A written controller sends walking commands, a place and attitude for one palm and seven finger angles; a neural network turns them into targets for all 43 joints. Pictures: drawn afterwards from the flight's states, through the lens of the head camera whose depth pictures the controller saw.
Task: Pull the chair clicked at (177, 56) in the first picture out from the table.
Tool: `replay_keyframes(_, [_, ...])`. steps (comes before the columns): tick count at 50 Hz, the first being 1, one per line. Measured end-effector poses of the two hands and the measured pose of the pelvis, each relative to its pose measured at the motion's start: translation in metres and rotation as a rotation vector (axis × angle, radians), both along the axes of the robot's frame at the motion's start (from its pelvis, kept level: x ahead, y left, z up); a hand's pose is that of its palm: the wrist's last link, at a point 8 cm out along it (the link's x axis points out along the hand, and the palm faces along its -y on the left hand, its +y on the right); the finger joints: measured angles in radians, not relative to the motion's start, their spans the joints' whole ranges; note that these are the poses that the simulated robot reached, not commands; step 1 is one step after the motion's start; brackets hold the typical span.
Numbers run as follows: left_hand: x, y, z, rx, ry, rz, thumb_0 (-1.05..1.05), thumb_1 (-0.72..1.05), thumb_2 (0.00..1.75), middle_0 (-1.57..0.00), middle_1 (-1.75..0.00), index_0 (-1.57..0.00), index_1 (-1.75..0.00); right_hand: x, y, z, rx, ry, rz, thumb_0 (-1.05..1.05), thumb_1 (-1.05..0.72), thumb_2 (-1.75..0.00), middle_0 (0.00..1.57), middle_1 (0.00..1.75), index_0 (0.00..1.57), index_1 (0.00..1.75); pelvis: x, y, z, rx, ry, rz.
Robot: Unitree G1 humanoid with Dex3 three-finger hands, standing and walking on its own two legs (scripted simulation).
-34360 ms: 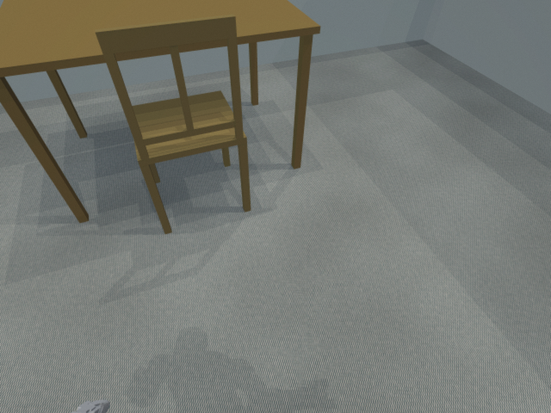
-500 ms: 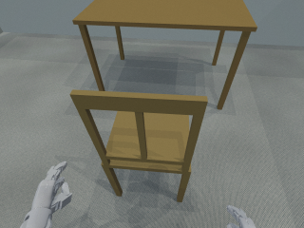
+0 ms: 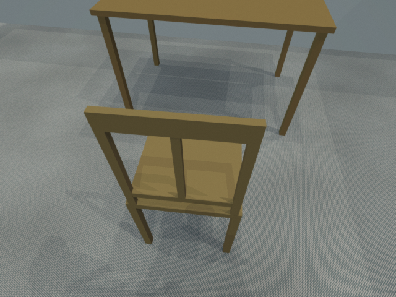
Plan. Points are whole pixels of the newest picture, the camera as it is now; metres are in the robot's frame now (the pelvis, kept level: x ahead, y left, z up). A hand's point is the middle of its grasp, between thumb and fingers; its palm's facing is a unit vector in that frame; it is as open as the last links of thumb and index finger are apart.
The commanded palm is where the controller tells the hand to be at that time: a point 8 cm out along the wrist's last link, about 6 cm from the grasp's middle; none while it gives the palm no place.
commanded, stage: let the arm hang, fingers relaxed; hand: left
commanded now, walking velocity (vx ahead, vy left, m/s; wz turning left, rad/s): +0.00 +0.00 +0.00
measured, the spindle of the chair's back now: (179, 170) +0.45 +0.09 -0.09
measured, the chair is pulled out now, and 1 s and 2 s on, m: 0.65 0.65 0.65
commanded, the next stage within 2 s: look to check the result in 0.46 s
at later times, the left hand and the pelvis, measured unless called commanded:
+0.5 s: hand out of the picture -0.01 +0.15 -0.17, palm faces +0.05 -0.98 -0.18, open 7.4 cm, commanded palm none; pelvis +0.00 -0.01 +0.00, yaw +0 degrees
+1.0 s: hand out of the picture +0.00 +0.15 -0.17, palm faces +0.06 -0.98 -0.18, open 7.4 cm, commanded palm none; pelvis +0.00 -0.02 +0.00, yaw +0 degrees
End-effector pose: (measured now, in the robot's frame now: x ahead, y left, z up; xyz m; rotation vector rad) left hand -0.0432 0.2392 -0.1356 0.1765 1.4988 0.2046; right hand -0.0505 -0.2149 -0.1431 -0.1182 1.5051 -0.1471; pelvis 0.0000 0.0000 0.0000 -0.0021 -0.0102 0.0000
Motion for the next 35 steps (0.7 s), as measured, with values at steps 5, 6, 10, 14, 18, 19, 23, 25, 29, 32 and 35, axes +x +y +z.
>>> replay_keyframes(5, [0.012,-0.018,-0.003,-0.026,-0.041,-0.002,0.0,0.91,0.9,-0.2,-0.3,-0.19,-0.3,0.008,0.013,-0.006,0.045,-0.03,-0.008,0.0,-0.91,-0.9,0.2,0.3,0.2,0.3,-0.001,-0.003,0.0,0.004,-0.005,-0.001])
replay_keyframes(6, [0.015,-0.022,-0.004,-0.033,-0.053,-0.003,0.0,0.91,0.9,-0.2,-0.3,-0.19,-0.3,0.01,0.015,-0.007,0.051,-0.04,-0.009,0.0,-0.91,-0.9,0.2,0.3,0.2,0.3,-0.001,-0.004,0.0,0.005,-0.006,-0.002])
replay_keyframes(10, [0.03,-0.037,-0.007,-0.059,-0.099,-0.011,0.0,0.91,0.9,-0.2,-0.3,-0.2,-0.3,0.021,0.019,-0.009,0.064,-0.08,-0.012,0.0,-0.91,-0.9,0.2,0.3,0.2,0.3,-0.002,-0.007,-0.001,0.006,-0.009,-0.004])
replay_keyframes(14, [0.032,-0.038,-0.008,-0.053,-0.101,-0.013,0.02,0.93,0.9,-0.2,-0.3,-0.2,-0.3,0.022,0.015,-0.009,0.054,-0.083,-0.014,0.01,-0.92,-0.9,0.2,0.3,0.2,0.3,-0.003,-0.01,-0.001,0.006,-0.009,-0.006])
replay_keyframes(18, [0.032,-0.038,-0.008,-0.052,-0.104,-0.007,0.01,0.93,0.9,-0.2,-0.3,-0.2,-0.3,0.02,0.008,-0.007,0.041,-0.075,-0.015,0.01,-0.92,-0.9,0.2,0.3,0.2,0.3,-0.003,-0.012,-0.001,0.006,-0.006,-0.004])
replay_keyframes(19, [0.032,-0.038,-0.008,-0.052,-0.103,-0.005,0.01,0.93,0.9,-0.2,-0.3,-0.2,-0.3,0.019,0.006,-0.007,0.037,-0.072,-0.015,0.01,-0.92,-0.9,0.2,0.3,0.2,0.3,-0.004,-0.012,-0.001,0.005,-0.005,-0.003])
replay_keyframes(23, [0.031,-0.039,-0.008,-0.053,-0.099,0.0,0.01,0.92,0.9,-0.2,-0.3,-0.2,-0.3,0.016,0.0,-0.005,0.024,-0.057,-0.012,0.0,-0.91,-0.9,0.2,0.3,0.2,0.3,-0.003,-0.013,-0.001,0.005,-0.002,0.0])
replay_keyframes(25, [0.031,-0.04,-0.008,-0.054,-0.096,0.002,0.0,0.91,0.9,-0.2,-0.3,-0.2,-0.3,0.015,-0.002,-0.004,0.019,-0.051,-0.011,0.0,-0.91,-0.9,0.2,0.3,0.2,0.3,-0.003,-0.014,-0.001,0.005,-0.002,0.001])
replay_keyframes(29, [0.031,-0.041,-0.009,-0.058,-0.093,0.005,0.0,0.91,0.9,-0.2,-0.3,-0.2,-0.3,0.016,-0.004,-0.003,0.013,-0.046,-0.009,0.0,-0.91,-0.9,0.2,0.3,0.2,0.3,-0.002,-0.015,0.0,0.004,-0.003,0.004])
replay_keyframes(32, [0.031,-0.042,-0.009,-0.061,-0.091,0.006,0.0,0.91,0.9,-0.2,-0.3,-0.2,-0.3,0.018,-0.004,-0.003,0.013,-0.049,-0.006,0.0,-0.91,-0.9,0.2,0.3,0.2,0.3,-0.002,-0.015,0.0,0.003,-0.003,0.005])
replay_keyframes(35, [0.031,-0.042,-0.009,-0.061,-0.09,0.007,0.0,0.91,0.9,-0.2,-0.3,-0.2,-0.3,0.021,-0.002,-0.003,0.016,-0.054,-0.003,0.0,-0.91,-0.9,0.2,0.3,0.2,0.3,-0.001,-0.015,0.0,0.003,-0.003,0.006])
